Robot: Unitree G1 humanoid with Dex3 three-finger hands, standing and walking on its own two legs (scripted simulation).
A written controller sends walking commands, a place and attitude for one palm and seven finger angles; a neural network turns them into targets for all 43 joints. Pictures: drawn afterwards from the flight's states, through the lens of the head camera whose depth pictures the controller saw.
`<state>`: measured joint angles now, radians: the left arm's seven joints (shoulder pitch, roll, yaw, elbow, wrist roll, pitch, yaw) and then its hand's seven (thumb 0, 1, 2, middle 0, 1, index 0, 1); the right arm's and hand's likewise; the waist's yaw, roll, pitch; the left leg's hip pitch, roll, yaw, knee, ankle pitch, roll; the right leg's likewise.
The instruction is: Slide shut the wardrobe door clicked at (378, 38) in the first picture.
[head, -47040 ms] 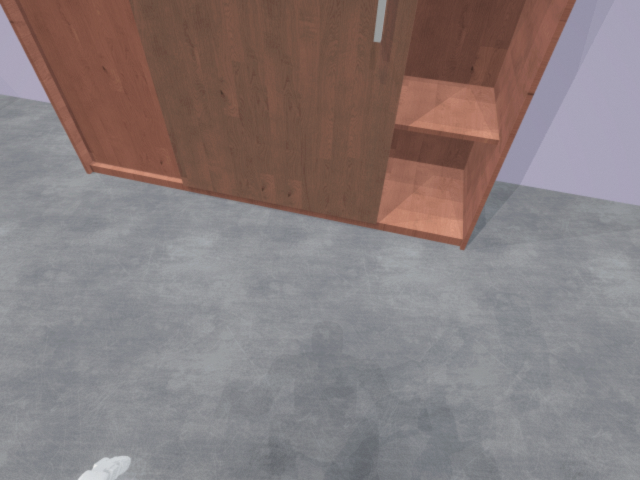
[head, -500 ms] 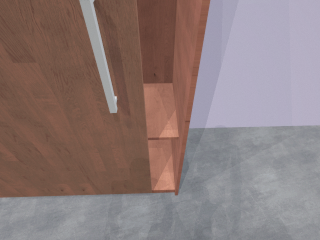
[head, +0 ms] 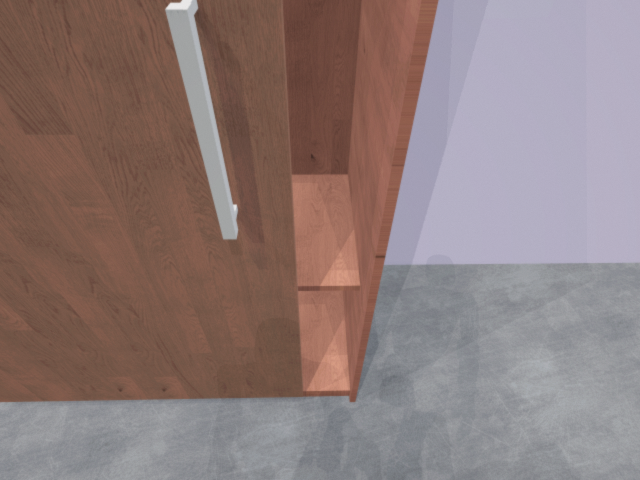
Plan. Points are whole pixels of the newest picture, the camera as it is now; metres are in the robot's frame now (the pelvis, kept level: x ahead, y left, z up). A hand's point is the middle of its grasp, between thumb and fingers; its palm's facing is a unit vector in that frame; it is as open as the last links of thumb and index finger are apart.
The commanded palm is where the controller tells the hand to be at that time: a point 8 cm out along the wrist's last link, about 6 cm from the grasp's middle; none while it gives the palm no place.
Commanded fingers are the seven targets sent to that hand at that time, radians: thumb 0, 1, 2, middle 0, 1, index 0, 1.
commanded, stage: come to a stop and stand still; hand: left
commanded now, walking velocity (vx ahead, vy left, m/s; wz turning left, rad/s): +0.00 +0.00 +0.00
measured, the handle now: (213, 138) +0.46 +0.17 +0.21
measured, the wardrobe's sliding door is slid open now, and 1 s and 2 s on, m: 0.14 0.14 0.14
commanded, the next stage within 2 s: look again from close up in 0.12 s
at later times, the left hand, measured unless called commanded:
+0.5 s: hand out of the picture -0.02 +0.16 -0.17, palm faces +0.04 -0.98 -0.20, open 7.4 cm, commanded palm none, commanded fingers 0.00 0.90 0.90 -0.20 -0.30 -0.20 -0.30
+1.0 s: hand out of the picture -0.03 +0.15 -0.17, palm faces +0.06 -0.98 -0.18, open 7.4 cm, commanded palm none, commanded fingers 0.00 0.90 0.90 -0.20 -0.30 -0.20 -0.30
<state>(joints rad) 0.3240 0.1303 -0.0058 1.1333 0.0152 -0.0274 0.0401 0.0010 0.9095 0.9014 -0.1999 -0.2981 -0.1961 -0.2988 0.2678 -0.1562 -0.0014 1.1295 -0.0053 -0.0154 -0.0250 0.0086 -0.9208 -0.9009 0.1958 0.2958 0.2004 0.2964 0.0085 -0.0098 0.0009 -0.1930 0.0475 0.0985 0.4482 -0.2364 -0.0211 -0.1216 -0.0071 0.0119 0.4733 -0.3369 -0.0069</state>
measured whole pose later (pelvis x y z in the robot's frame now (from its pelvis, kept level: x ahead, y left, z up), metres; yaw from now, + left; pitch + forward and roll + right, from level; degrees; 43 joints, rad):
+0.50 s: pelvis +0.00 -0.01 +0.00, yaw +0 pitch -1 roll +1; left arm 0.32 0.14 -0.01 1.13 0.01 -0.03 0.04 0.00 0.91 0.90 -0.20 -0.30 -0.20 -0.30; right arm 0.29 -0.14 0.01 1.15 0.00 -0.01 -0.02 0.00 -0.91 -0.90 0.20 0.30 0.20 0.30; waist 0.00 0.00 0.01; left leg -0.17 0.05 0.09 0.41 -0.22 -0.03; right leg -0.09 0.00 0.00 0.44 -0.33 -0.02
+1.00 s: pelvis +0.00 -0.01 +0.00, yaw +1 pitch -1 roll +1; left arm 0.35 0.12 -0.01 1.14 0.01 -0.03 0.04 0.00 0.91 0.90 -0.20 -0.30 -0.20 -0.30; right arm 0.29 -0.14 0.01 1.15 0.00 0.00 -0.02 0.00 -0.91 -0.90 0.20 0.30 0.20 0.30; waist 0.01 0.00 0.01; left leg -0.17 0.06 0.08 0.40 -0.21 -0.04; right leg -0.09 0.01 -0.01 0.42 -0.31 -0.03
